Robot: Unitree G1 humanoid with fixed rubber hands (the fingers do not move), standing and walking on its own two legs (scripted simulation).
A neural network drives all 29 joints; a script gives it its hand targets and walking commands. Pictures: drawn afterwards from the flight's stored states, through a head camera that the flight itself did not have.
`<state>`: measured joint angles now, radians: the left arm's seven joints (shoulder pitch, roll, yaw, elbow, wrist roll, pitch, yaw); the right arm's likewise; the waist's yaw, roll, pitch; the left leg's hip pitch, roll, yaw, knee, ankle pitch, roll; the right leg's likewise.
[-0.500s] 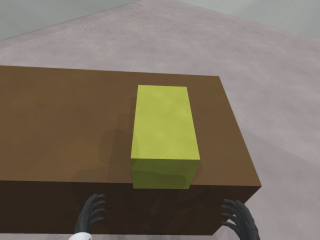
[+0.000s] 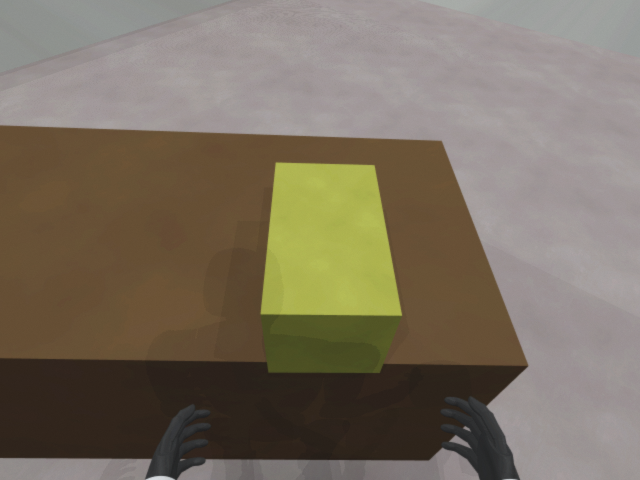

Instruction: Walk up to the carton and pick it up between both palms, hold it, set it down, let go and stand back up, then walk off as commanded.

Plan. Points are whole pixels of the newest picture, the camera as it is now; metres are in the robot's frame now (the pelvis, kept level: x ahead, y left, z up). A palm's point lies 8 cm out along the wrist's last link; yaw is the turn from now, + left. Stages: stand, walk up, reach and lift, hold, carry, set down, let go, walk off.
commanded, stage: set down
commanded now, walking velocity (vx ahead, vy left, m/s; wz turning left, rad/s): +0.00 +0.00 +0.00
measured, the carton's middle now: (324, 262) +0.46 -0.01 -0.04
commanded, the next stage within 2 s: let go in 0.46 s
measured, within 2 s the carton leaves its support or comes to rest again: neither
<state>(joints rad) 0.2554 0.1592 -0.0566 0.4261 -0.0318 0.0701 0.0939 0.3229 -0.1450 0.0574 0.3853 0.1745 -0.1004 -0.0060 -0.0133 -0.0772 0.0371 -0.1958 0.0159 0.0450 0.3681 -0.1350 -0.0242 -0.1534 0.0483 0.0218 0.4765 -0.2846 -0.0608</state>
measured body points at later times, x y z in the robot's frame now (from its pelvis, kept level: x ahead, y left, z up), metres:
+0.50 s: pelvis +0.00 +0.00 +0.00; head +0.03 +0.01 +0.45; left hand +0.16 +0.20 -0.10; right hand +0.17 -0.21 -0.08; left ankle +0.04 +0.14 -0.74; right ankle -0.02 -0.07 -0.74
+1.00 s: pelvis +0.01 +0.00 +0.00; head +0.03 +0.00 +0.45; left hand +0.16 +0.20 -0.11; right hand +0.17 -0.22 -0.08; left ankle +0.04 +0.14 -0.74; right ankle -0.02 -0.07 -0.74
